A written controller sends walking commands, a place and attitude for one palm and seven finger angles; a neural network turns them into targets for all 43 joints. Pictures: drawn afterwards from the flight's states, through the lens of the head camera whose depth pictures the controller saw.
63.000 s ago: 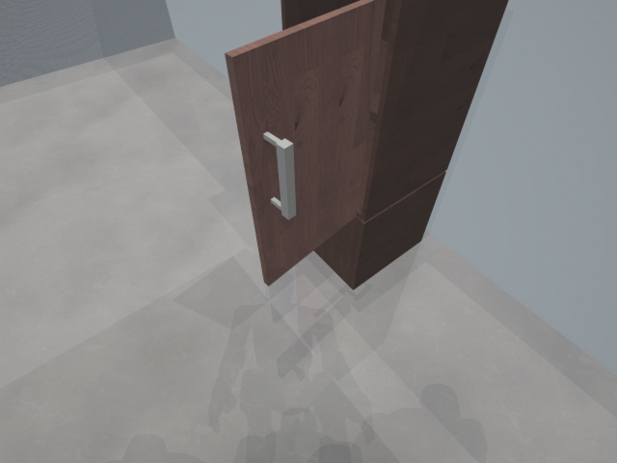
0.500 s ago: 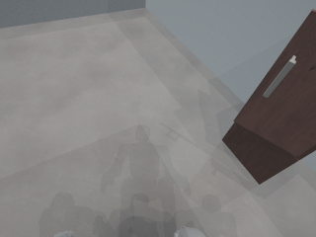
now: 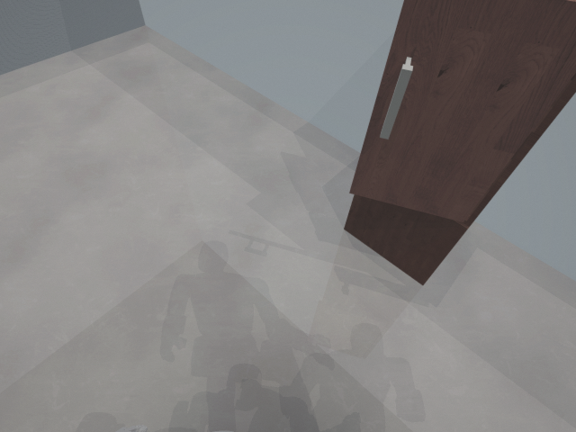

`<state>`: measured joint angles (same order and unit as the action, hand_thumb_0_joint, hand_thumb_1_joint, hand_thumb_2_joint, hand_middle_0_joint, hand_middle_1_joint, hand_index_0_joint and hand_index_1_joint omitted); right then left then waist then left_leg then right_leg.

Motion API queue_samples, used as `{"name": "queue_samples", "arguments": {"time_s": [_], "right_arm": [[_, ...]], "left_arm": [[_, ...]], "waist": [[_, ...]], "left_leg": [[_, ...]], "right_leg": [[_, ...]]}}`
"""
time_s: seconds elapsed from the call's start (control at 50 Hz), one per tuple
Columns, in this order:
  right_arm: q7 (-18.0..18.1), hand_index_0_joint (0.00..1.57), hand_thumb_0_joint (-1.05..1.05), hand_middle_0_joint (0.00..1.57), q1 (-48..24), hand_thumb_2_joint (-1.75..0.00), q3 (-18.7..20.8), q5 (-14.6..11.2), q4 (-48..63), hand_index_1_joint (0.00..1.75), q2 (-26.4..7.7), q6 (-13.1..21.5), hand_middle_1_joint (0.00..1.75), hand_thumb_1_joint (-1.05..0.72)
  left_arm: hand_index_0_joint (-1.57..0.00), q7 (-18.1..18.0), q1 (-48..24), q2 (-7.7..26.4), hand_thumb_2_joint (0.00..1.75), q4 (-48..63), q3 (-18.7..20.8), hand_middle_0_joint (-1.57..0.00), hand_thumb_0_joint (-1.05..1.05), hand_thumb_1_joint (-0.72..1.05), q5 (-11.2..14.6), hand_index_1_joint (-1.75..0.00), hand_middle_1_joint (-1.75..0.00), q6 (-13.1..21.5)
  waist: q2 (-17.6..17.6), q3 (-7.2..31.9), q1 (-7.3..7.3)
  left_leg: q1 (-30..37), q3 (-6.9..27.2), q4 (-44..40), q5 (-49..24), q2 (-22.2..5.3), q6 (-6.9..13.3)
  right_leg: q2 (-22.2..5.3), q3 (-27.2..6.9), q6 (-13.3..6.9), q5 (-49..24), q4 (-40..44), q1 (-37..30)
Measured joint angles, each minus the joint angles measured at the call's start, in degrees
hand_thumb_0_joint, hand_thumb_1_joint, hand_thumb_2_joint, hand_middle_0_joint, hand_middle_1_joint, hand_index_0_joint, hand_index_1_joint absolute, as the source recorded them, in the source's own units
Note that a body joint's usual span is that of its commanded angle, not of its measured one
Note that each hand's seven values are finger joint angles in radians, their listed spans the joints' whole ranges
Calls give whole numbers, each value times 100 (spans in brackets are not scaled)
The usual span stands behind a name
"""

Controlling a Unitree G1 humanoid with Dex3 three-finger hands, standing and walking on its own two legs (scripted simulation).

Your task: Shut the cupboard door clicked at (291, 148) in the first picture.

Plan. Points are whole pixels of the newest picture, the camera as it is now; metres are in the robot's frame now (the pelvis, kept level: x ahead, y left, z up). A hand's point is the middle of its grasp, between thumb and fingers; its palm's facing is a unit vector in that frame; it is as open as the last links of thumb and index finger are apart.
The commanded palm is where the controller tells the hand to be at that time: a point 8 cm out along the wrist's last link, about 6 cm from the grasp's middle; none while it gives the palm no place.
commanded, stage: turn to face it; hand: left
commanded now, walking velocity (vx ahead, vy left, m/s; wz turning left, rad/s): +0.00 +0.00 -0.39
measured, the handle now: (396, 99) +0.78 -0.21 +0.02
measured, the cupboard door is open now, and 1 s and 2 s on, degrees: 25 25 25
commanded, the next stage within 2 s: take the last steps up to it in 0.30 s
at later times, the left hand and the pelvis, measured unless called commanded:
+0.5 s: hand out of the picture +0.12 +0.16 -0.15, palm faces -0.18 -0.96 -0.23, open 7.4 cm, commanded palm none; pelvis +0.01 -0.02 +0.01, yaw -10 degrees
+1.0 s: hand (233, 355) +0.26 +0.10 -0.16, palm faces -0.37 -0.92 -0.13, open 7.4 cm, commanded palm none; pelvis +0.12 -0.05 +0.02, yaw -19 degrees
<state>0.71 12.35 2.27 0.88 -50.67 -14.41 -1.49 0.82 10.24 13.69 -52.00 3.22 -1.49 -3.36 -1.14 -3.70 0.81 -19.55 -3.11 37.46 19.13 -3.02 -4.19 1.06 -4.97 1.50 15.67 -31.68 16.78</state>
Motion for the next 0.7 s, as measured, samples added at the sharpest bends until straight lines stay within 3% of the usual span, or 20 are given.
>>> {"name": "queue_samples", "arguments": {"time_s": [0.02,0.06,0.12,0.16,0.28,0.36,0.42,0.48,0.52,0.58,0.64,0.68,0.7], "right_arm": [[8,20,1,20,32,-90,-17,11,18,30,9,53,30,-91],[28,20,1,20,55,-90,-74,65,2,30,108,100,30,-91],[58,20,1,20,159,-90,-156,116,-39,30,237,115,30,-91],[77,21,1,20,217,-90,-184,129,-96,30,291,108,30,-91],[59,21,1,20,306,-90,-135,121,-297,30,332,84,30,-91],[23,21,1,20,427,-90,-58,61,-420,30,296,23,30,-91],[45,21,1,20,284,-90,28,21,-572,30,145,-148,30,-91],[42,20,1,20,175,-90,57,34,-639,30,114,-185,30,-91],[-2,20,1,20,164,-90,66,62,-624,30,136,-157,30,-91],[-61,20,1,20,182,-90,69,94,-578,30,195,-97,30,-91],[-63,20,1,20,212,-90,53,100,-519,30,254,20,30,-91],[-31,20,1,20,285,-90,10,113,-448,30,245,184,30,-91],[-1,20,1,20,296,-90,-2,147,-445,30,262,272,30,-91]], "left_arm": [[-21,4,18,18,90,3,14,-20,1,90,22,-30,-30,-26],[-21,7,-13,91,90,-35,65,-20,1,90,36,-30,-30,-93],[-20,58,-70,150,90,-105,134,-20,1,91,6,-30,-30,-133],[-20,80,-111,147,90,-110,149,-20,1,91,13,-30,-30,-124],[-20,64,-187,19,90,-128,81,-19,1,91,31,-30,-30,-85],[-20,48,-141,-41,90,-100,10,-19,1,91,18,-30,-30,47],[-20,-29,-133,-237,90,-208,-54,-19,0,91,0,-30,-30,176],[-20,-76,-7,-339,90,-281,-84,-20,0,91,4,-30,-30,202],[-20,-76,103,-355,90,-336,-81,-20,0,91,-3,-30,-30,201],[-20,-44,262,-325,90,-427,-60,-20,0,91,-27,-30,-30,217],[-20,-2,406,-256,90,-511,-14,-20,0,91,-40,-30,-30,222],[-20,31,536,-213,90,-548,23,-20,0,90,-8,-30,-30,194],[-20,47,568,-180,90,-583,45,-20,0,91,9,-30,-30,161]], "waist": [[-10,38,7],[-140,20,-8],[-170,-6,-7],[-127,-38,-19],[102,-80,34],[136,11,66],[415,-44,91],[417,-33,94],[351,30,91],[218,147,58],[59,227,-12],[10,299,-27],[-47,310,5]], "left_leg": [[101,-3,-314,-306,-6,161],[91,-135,-179,-252,-17,422],[287,-265,-393,-182,-116,497],[437,-325,-637,-291,-181,473],[635,-549,-827,-334,-365,398],[498,-707,-355,-52,-391,265],[1,-227,900,942,-292,176],[-442,-28,1991,887,-107,100],[-571,-50,2161,679,-88,72],[-500,-117,1682,562,-106,79],[-143,-165,656,468,-75,134],[294,-181,-364,155,-66,204],[290,-204,-372,0,-57,335]], "right_leg": [[43,-38,17,89,-172,98],[66,-31,-21,876,-992,395],[65,247,11,1181,-2399,812],[5,430,58,1135,-2672,871],[-105,741,39,1042,-1551,384],[-159,747,-138,77,88,-358],[-17,734,-276,294,-10,-327],[6,655,-299,110,273,-478],[20,615,-313,10,484,-583],[55,569,-349,-27,670,-683],[92,498,-349,69,621,-704],[154,440,-328,314,257,-576],[157,417,-340,669,-220,-390]]}}
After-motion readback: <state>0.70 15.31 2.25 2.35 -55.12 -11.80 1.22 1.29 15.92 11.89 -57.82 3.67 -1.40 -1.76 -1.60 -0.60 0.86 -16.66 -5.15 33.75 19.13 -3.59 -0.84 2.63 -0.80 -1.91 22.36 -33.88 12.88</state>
